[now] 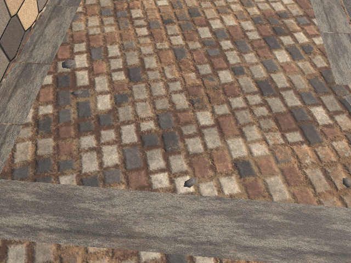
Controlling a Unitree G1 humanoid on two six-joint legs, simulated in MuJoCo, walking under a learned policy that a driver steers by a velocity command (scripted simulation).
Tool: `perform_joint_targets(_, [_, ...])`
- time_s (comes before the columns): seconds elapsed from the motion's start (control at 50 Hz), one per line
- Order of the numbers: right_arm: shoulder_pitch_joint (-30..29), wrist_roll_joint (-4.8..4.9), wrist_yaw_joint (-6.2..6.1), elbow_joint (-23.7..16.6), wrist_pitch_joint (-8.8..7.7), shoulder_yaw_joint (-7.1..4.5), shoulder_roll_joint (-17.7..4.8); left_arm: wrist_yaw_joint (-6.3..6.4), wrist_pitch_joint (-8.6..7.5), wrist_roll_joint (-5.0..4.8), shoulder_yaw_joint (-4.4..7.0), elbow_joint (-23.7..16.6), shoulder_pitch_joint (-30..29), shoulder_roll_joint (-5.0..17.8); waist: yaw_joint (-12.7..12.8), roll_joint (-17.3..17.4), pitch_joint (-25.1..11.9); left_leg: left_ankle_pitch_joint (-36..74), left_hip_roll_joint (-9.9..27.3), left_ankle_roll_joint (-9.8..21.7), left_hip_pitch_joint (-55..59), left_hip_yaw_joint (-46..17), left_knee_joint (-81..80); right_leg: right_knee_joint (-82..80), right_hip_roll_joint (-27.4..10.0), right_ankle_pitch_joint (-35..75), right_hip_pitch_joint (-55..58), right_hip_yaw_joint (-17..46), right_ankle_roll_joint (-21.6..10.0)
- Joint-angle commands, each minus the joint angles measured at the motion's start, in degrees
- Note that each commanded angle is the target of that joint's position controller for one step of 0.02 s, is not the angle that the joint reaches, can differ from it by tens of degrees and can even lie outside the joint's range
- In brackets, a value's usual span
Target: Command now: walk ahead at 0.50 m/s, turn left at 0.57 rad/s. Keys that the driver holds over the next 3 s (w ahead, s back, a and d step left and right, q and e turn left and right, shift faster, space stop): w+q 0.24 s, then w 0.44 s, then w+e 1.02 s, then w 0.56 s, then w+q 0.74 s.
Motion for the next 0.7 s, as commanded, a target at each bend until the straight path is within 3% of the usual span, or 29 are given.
perform_joint_targets(0.02, [-1.86, -0.02, -1.08, -4.34, -1.44, -2.21, -8.25, 0.36, 0.5, 0.89, 1.43, -3.04, 2.23, 4.83, 2.18, 3.08, -5.35, 16.75, 14.03, 11.43, 4.42, -15.5, -12.02, -5.75, -0.82, 5.08, -4.72, -0.34, 2.47])
perform_joint_targets(0.12, [2.08, 0.62, -2.37, -2.31, -0.69, -2.63, -9.68, -0.13, 0.23, 0.3, 0.14, -5.82, -9.22, 2.29, -2.15, 5.56, -3.3, 7.69, 10.36, 7.32, 1.22, -12.54, -10.84, -27.66, 3.12, 21.64, -0.77, -0.78, 3.61])
perform_joint_targets(0.18, [4.5, 1.06, -2.53, -1.01, -0.34, -2.8, -10.03, -0.9, -0.45, -0.56, 0.55, -6.99, -12.49, 3.85, -3.27, 6.33, -3.1, 2.96, 12.18, 6.5, 3.42, -16.7, -8.49, -33.34, 4.48, 23.08, 1.71, 0.62, 2.86])
perform_joint_targets(0.24, [4.23, 1.01, -2.81, -0.7, 0.02, -2.8, -9.44, -1.35, -1.14, -0.77, 1.64, -6.89, -10.65, 6.23, -1.53, 8.13, -3.33, 1.27, 14.14, 5.15, 7.29, -22.01, -3.6, -36.18, 4.53, 17.22, 4.72, 2.05, 0.71])
perform_joint_targets(0.28, [3.67, 0.56, -2.73, -0.66, 0.26, -2.12, -7.13, -1.14, -1.62, -0.36, 2.62, -4.62, -2.85, 7.28, 2.22, 8.7, -5.94, 5.19, 12.13, 3.14, 7.51, -20.9, 2.8, -39.11, 4.6, 15.68, 14.29, -0.26, -1.95])
perform_joint_targets(0.3, [4.49, 0.05, -2.47, -0.96, 0.11, -0.83, -3.8, -0.85, -1.93, 0.69, 3.3, -3.79, 3.81, 9.3, 5.01, 5.13, -12.21, 3.18, 8.98, 1.16, 4.1, -17.27, 14.98, -38.54, -1.46, 13.9, 25.99, 4.94, -5.1])
perform_joint_targets(0.32, [11.76, 1.07, -2.49, -1.79, -0.38, 0.26, -0.41, -0.75, -1.49, 1.76, 4.59, -2.24, 10.47, 14.43, 3.49, -10.23, -19.87, -11.95, 0.75, -3.49, -13.96, -9.24, 34.64, -41.99, -13.46, 3.09, 45.54, 27.87, -14.02])
perform_joint_targets(0.34, [13.32, 1.82, -2.64, -1.27, -0.73, 0.09, -3.5, -1.51, -1.08, 0.03, 4.35, -0.55, 13.09, 12.04, 4.08, -16.48, -19.52, -24.43, 1.4, -4.61, -25.12, -9.15, 45.52, -48.6, -17.89, -12.76, 47.84, 44.41, -17.23])
perform_joint_targets(0.36, [8.4, 1.98, -2.59, -1.07, -0.72, -1.0, -7.73, -1.51, -0.88, -0.66, 3.14, -1.28, 10.13, 7.87, 5.12, -9.33, -11.52, -19.99, 3.93, -4.6, -28.65, -10.6, 49.49, -50.12, -15.94, -16.73, 41.74, 38.78, -15.15])
perform_joint_targets(0.38, [3.4, 1.29, -2.64, -1.96, -0.62, -1.09, -8.27, -1.35, -0.4, -0.26, 2.52, -1.79, 7.24, 6.2, 4.85, -5.02, -7.17, -15.83, 6.0, -4.55, -28.08, -8.2, 49.28, -49.91, -13.49, -11.43, 35.46, 30.26, -13.28])
perform_joint_targets(0.4, [0.13, 0.41, -2.53, -2.85, -0.82, -1.03, -7.6, -1.3, -0.12, 0.13, 2.03, -1.59, 5.11, 5.03, 4.06, -3.23, -3.68, -12.79, 7.47, -4.48, -27.14, -7.24, 46.09, -50.97, -11.02, -4.64, 29.45, 24.34, -12.93])
perform_joint_targets(0.44, [0.04, 0.24, -2.01, -2.84, -0.91, -0.94, -5.8, -1.05, -0.23, 0.57, 1.3, -1.1, 3.6, 3.44, 1.82, -5.19, -2.73, -8.98, 10.18, -4.39, -22.35, -5.94, 40.71, -53.11, -7.65, 4.42, 23.82, 17.37, -12.21])
perform_joint_targets(0.48, [0.31, 0.19, -1.72, -2.59, -0.82, -0.44, -3.92, -0.95, -0.54, -0.06, 1.39, -0.14, 4.55, 3.94, 1.41, -5.59, -3.28, -7.59, 10.79, -4.93, -21.19, -4.0, 36.83, -54.69, -6.92, 10.19, 22.71, 13.56, -13.34])
perform_joint_targets(0.52, [-3.1, -0.2, -1.68, -3.78, -0.98, 0.19, -2.79, -0.71, -0.56, -0.5, 1.86, 0.85, 5.65, 5.87, 2.07, -4.34, -2.43, -4.27, 11.51, -5.69, -22.54, -2.91, 30.36, -56.32, -7.39, 14.34, 22.82, 10.99, -14.33])
perform_joint_targets(0.58, [-8.22, -0.15, -1.2, -4.73, -1.59, 0.91, -1.53, -0.45, 0.01, -0.87, 2.08, 2.08, 7.16, 7.35, 3.77, -3.62, -1.96, 4.27, 11.3, -6.16, -20.7, -1.5, 19.42, -57.09, -6.31, 17.63, 23.18, 6.23, -13.39])
perform_joint_targets(0.64, [-13.2, 0.38, -0.54, -5.63, -2.0, 1.08, -1.44, -0.4, 0.61, -1.34, 2.04, 3.67, 9.94, 8.17, 5.59, -3.47, -1.12, 9.77, 9.78, -6.49, -16.92, 0.15, 11.59, -56.49, -5.86, 18.92, 23.36, 3.3, -12.42])
perform_joint_targets(0.7, [-17.26, 0.77, 0.18, -7.17, -2.35, 0.9, -2.05, -0.39, 1.47, -1.75, 1.99, 5.38, 12.77, 8.45, 6.34, -3.49, 0.22, 8.7, 8.83, -5.42, -15.69, 0.14, 7.34, -54.76, -7.87, 19.64, 26.31, 4.49, -11.76])
Next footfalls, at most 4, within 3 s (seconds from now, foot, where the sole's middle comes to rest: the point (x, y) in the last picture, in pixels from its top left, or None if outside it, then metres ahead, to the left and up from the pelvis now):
0.30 right None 0.35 -0.14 -0.78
0.80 left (132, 237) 0.55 0.17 -0.78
1.32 right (189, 168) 0.85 -0.05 -0.78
1.80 left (158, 113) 1.17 0.09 -0.78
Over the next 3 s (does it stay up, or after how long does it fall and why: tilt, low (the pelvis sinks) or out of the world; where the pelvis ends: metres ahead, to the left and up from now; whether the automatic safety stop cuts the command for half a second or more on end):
stays up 1.58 -0.15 -0.01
